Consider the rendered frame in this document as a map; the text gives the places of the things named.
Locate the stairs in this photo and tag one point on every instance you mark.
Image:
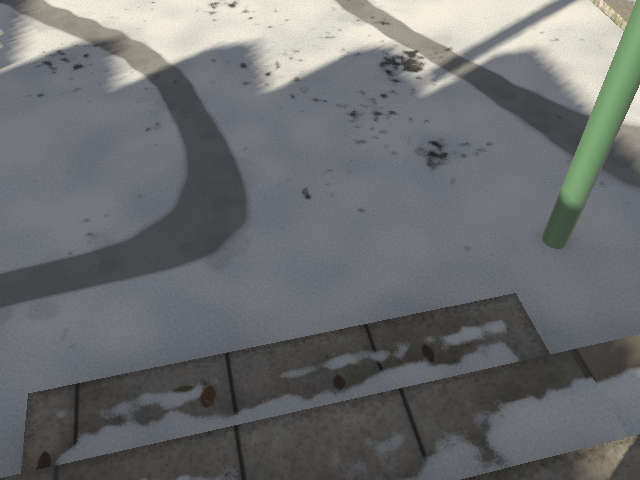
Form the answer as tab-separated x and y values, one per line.
466	392

